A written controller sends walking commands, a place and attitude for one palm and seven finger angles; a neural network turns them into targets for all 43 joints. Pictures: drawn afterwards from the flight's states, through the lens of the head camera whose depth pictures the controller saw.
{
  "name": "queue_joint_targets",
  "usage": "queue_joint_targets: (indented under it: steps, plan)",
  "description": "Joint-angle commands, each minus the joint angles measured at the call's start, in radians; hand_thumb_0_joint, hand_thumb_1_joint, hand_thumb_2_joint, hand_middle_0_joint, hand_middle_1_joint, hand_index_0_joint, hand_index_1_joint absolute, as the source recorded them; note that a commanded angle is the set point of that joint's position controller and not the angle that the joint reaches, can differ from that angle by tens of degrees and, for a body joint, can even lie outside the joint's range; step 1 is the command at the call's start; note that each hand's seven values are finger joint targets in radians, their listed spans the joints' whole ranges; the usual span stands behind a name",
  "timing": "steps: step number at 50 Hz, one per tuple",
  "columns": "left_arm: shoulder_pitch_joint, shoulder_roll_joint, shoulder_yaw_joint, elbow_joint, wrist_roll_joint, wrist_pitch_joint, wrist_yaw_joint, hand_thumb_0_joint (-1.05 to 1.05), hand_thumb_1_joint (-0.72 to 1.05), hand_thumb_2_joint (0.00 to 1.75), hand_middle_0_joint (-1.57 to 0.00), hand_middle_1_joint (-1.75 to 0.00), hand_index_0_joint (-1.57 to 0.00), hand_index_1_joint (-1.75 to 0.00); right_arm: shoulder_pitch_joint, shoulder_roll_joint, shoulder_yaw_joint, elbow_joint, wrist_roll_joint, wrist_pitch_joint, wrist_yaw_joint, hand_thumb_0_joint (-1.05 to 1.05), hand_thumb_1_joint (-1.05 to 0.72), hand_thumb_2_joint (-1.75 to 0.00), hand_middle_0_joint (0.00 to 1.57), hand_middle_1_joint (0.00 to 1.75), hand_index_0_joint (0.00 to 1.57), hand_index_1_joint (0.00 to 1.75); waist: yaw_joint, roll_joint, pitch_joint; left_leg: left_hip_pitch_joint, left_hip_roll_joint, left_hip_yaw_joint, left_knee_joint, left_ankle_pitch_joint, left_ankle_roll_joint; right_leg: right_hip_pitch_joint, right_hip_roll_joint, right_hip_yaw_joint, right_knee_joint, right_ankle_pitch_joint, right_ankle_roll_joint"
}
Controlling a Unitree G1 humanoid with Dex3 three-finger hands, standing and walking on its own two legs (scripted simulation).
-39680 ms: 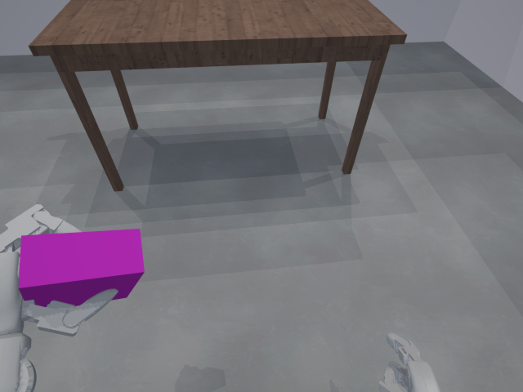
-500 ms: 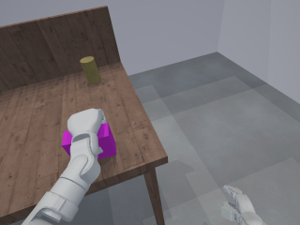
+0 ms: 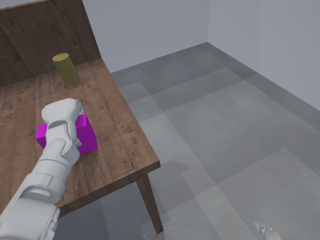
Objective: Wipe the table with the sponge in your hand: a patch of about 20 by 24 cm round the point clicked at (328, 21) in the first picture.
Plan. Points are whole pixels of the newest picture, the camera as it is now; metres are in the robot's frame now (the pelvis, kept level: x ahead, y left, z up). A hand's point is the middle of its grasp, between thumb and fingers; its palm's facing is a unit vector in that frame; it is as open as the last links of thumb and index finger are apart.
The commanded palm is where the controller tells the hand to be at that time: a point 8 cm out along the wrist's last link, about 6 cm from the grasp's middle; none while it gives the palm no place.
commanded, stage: wipe forward along the third lane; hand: left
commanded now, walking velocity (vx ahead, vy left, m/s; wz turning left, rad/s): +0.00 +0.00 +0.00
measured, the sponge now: (71, 141) +0.37 +0.28 +0.05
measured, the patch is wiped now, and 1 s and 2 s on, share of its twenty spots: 0.85 1.00 1.00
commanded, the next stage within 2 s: wipe back along the third lane in 0.74 s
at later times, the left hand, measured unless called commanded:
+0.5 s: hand (67, 117) +0.42 +0.29 +0.10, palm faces -0.08 -0.02 -1.00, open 9.3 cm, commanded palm +0.41 +0.31 +0.13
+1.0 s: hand (64, 109) +0.46 +0.32 +0.10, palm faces -0.04 -0.02 -1.00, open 9.3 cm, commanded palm +0.42 +0.31 +0.13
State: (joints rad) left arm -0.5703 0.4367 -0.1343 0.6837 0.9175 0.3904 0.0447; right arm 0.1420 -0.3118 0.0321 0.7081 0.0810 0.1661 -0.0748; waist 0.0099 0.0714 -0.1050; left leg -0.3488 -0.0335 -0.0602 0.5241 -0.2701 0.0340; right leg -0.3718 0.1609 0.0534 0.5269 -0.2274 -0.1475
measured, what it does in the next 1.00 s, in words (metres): shifts its weight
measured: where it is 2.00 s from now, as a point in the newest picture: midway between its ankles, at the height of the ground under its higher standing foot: outside the picture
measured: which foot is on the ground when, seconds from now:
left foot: down 0.00-1.00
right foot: down 0.00-1.00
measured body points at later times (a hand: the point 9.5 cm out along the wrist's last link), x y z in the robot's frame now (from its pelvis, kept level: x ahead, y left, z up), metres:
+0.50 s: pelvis +0.01 +0.01 +0.00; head +0.03 -0.02 +0.45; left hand +0.42 +0.29 +0.15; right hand +0.15 -0.24 -0.13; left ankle +0.00 +0.15 -0.73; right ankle +0.01 -0.02 -0.73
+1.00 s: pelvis +0.03 +0.05 +0.00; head +0.05 +0.03 +0.45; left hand +0.46 +0.32 +0.15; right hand +0.12 -0.21 -0.13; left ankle +0.00 +0.15 -0.73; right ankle +0.01 -0.02 -0.73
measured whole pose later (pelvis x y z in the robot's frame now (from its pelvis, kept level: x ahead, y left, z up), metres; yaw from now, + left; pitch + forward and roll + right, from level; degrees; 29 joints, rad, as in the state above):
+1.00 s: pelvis +0.03 +0.05 +0.00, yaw +0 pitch +10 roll +0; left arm -0.75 0.45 -0.12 0.92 0.97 0.29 0.13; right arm 0.25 -0.30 0.01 0.73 0.08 0.20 -0.04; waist -0.02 0.07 -0.15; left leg -0.41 -0.07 -0.06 0.51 -0.28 0.05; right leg -0.41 0.13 0.08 0.48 -0.24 -0.08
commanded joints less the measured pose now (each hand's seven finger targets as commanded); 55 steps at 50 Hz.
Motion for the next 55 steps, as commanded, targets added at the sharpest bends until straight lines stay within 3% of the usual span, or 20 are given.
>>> queue_joint_targets:
  steps: [1,4,6,9,12,16,20,24,26,27,29,30,34,39,41,43,46,48,50,55]
  plan:
    - [-0.216,0.271,0.079,-0.003,0.043,-0.013,0.032,0.00,0.10,1.30,-1.20,-1.60,-1.20,-1.60,-0.131,-0.103,-0.039,-0.142,-0.004,-0.042,-0.003,0.00,-0.90,-0.90,0.20,0.30,0.20,0.30,0.011,-0.173,-0.163,-0.187,-0.037,0.007,-0.015,-0.022,0.016,0.283,-0.187,0.277,-0.136,0.103,0.136]
    - [-0.240,0.234,0.046,0.019,0.048,-0.033,0.038,0.00,0.10,1.30,-1.20,-1.60,-1.20,-1.60,-0.107,-0.102,-0.040,-0.135,-0.002,-0.044,-0.002,0.00,-0.90,-0.90,0.20,0.30,0.20,0.30,-0.010,-0.183,-0.150,-0.192,-0.038,0.013,-0.010,-0.015,0.021,0.265,-0.187,0.256,-0.133,0.139,0.137]
    - [-0.228,0.269,0.078,0.031,0.057,-0.041,0.041,0.00,0.10,1.30,-1.20,-1.60,-1.20,-1.60,-0.099,-0.107,-0.045,-0.131,-0.005,-0.043,0.003,0.00,-0.90,-0.90,0.20,0.30,0.20,0.30,0.007,-0.159,-0.183,-0.192,-0.041,0.007,-0.011,0.004,0.021,0.278,-0.179,0.254,-0.116,0.179,0.127]
    - [-0.223,0.247,0.065,0.048,0.052,-0.052,0.050,0.00,0.10,1.30,-1.20,-1.60,-1.20,-1.60,-0.084,-0.102,-0.044,-0.128,-0.001,-0.040,0.005,0.00,-0.90,-0.90,0.20,0.30,0.20,0.30,-0.004,-0.178,-0.184,-0.196,-0.040,0.014,-0.008,0.006,0.025,0.280,-0.183,0.237,-0.113,0.212,0.138]
    - [-0.285,0.271,0.070,0.071,0.056,-0.054,0.056,0.00,0.10,1.30,-1.20,-1.60,-1.20,-1.60,-0.071,-0.104,-0.043,-0.120,-0.002,-0.036,0.003,0.00,-0.90,-0.90,0.20,0.30,0.20,0.30,-0.020,-0.191,-0.173,-0.208,-0.039,0.014,-0.010,-0.006,0.027,0.271,-0.183,0.234,-0.119,0.186,0.138]
    - [-0.297,0.293,0.089,0.101,0.064,-0.058,0.058,0.00,0.10,1.30,-1.20,-1.60,-1.20,-1.60,-0.065,-0.110,-0.045,-0.114,-0.004,-0.029,0.005,0.00,-0.90,-0.90,0.20,0.30,0.20,0.30,-0.015,-0.178,-0.202,-0.199,-0.041,0.012,-0.011,0.022,0.028,0.280,-0.177,0.225,-0.105,0.253,0.135]
    - [-0.377,0.286,0.054,0.150,0.081,-0.060,0.061,0.00,0.10,1.30,-1.20,-1.60,-1.20,-1.60,-0.051,-0.105,-0.038,-0.111,0.000,-0.025,0.003,0.00,-0.90,-0.90,0.20,0.30,0.20,0.30,-0.035,-0.156,-0.160,-0.191,-0.038,0.017,-0.024,0.010,0.033,0.226,-0.165,0.187,-0.123,0.156,0.127]
    - [-0.451,0.272,0.029,0.184,0.090,-0.064,0.065,0.00,0.10,1.30,-1.20,-1.60,-1.20,-1.60,-0.036,-0.103,-0.037,-0.106,0.000,-0.021,0.001,0.00,-0.90,-0.90,0.20,0.30,0.20,0.30,-0.056,-0.148,-0.172,-0.180,-0.036,0.021,-0.022,0.016,0.035,0.210,-0.163,0.166,-0.127,0.148,0.127]
    - [-0.453,0.331,0.080,0.196,0.089,-0.069,0.063,0.00,0.10,1.30,-1.20,-1.60,-1.20,-1.60,-0.027,-0.111,-0.040,-0.103,-0.004,-0.018,0.001,0.00,-0.90,-0.90,0.20,0.30,0.20,0.30,-0.041,-0.147,-0.230,-0.180,-0.036,0.016,-0.022,0.036,0.033,0.248,-0.162,0.172,-0.114,0.199,0.125]
    - [-0.472,0.305,0.050,0.206,0.088,-0.072,0.062,0.00,0.10,1.30,-1.20,-1.60,-1.20,-1.60,-0.019,-0.106,-0.037,-0.102,-0.001,-0.015,0.000,0.00,-0.90,-0.90,0.20,0.30,0.20,0.30,-0.058,-0.159,-0.230,-0.183,-0.036,0.020,-0.018,0.044,0.035,0.255,-0.167,0.158,-0.107,0.231,0.132]
    - [-0.467,0.280,0.037,0.215,0.081,-0.080,0.059,0.00,0.10,1.30,-1.20,-1.60,-1.20,-1.60,-0.008,-0.106,-0.038,-0.104,-0.002,-0.016,0.004,0.00,-0.90,-0.90,0.20,0.30,0.20,0.30,-0.059,-0.164,-0.239,-0.181,-0.035,0.025,-0.014,0.059,0.034,0.271,-0.169,0.152,-0.097,0.310,0.138]
    - [-0.443,0.327,0.082,0.232,0.082,-0.081,0.061,0.00,0.10,1.30,-1.20,-1.60,-1.20,-1.60,-0.005,-0.110,-0.039,-0.101,-0.002,-0.013,0.004,0.00,-0.90,-0.90,0.20,0.30,0.20,0.30,-0.045,-0.164,-0.253,-0.183,-0.034,0.022,-0.018,0.060,0.032,0.283,-0.169,0.158,-0.097,0.310,0.137]
    - [-0.469,0.290,0.042,0.252,0.098,-0.093,0.058,0.00,0.10,1.30,-1.20,-1.60,-1.20,-1.60,0.013,-0.110,-0.039,-0.102,-0.002,-0.009,0.009,0.00,-0.90,-0.90,0.20,0.30,0.20,0.30,-0.055,-0.130,-0.228,-0.163,-0.035,0.026,-0.024,0.093,0.035,0.246,-0.151,0.122,-0.091,0.319,0.123]
    - [-0.504,0.312,0.056,0.274,0.109,-0.105,0.071,0.00,0.10,1.30,-1.20,-1.60,-1.20,-1.60,0.034,-0.117,-0.045,-0.090,-0.004,-0.005,0.008,0.00,-0.90,-0.90,0.20,0.30,0.20,0.30,-0.069,-0.140,-0.227,-0.158,-0.034,0.028,-0.025,0.102,0.037,0.230,-0.146,0.111,-0.095,0.314,0.120]
    - [-0.505,0.308,0.066,0.272,0.103,-0.110,0.075,0.00,0.10,1.30,-1.20,-1.60,-1.20,-1.60,0.043,-0.118,-0.052,-0.088,-0.006,-0.004,0.012,0.00,-0.90,-0.90,0.20,0.30,0.20,0.30,-0.061,-0.146,-0.257,-0.145,-0.034,0.024,-0.025,0.131,0.036,0.238,-0.141,0.099,-0.086,0.338,0.114]
    - [-0.437,0.273,0.057,0.272,0.096,-0.113,0.082,0.00,0.10,1.30,-1.20,-1.60,-1.20,-1.60,0.043,-0.112,-0.052,-0.095,-0.006,-0.003,0.017,0.00,-0.90,-0.90,0.20,0.30,0.20,0.30,-0.040,-0.126,-0.276,-0.126,-0.034,0.029,-0.027,0.165,0.034,0.254,-0.138,0.085,-0.076,0.371,0.109]
    - [-0.364,0.150,-0.001,0.197,0.078,-0.115,0.086,0.00,0.10,1.30,-1.20,-1.60,-1.20,-1.60,0.026,-0.099,-0.062,-0.113,-0.006,-0.002,0.031,0.00,-0.90,-0.90,0.20,0.30,0.20,0.30,-0.022,-0.108,-0.316,-0.054,-0.031,0.027,-0.030,0.239,0.032,0.256,-0.128,0.065,-0.070,0.413,0.096]
    - [-0.306,0.142,0.007,0.180,0.069,-0.098,0.098,0.00,0.10,1.30,-1.20,-1.60,-1.20,-1.60,0.014,-0.101,-0.061,-0.113,-0.003,0.002,0.037,0.00,-0.90,-0.90,0.20,0.30,0.20,0.30,-0.013,-0.121,-0.275,-0.047,-0.026,0.022,-0.038,0.240,0.030,0.233,-0.122,0.059,-0.076,0.385,0.093]
    - [-0.302,0.090,-0.021,0.152,0.050,-0.067,0.110,0.00,0.10,1.30,-1.20,-1.60,-1.20,-1.60,-0.011,-0.097,-0.061,-0.113,0.002,0.007,0.041,0.00,-0.90,-0.90,0.20,0.30,0.20,0.30,-0.016,-0.141,-0.232,-0.032,-0.020,0.018,-0.056,0.227,0.029,0.206,-0.119,0.045,-0.091,0.334,0.091]
    - [-0.252,0.019,-0.051,0.061,0.002,0.038,0.122,0.00,0.10,1.30,-1.20,-1.60,-1.20,-1.60,-0.073,-0.089,-0.056,-0.119,0.009,0.014,0.052,0.00,-0.90,-0.90,0.20,0.30,0.20,0.30,0.004,-0.141,-0.223,0.037,-0.010,0.008,-0.081,0.268,0.018,0.205,-0.114,0.021,-0.098,0.311,0.082]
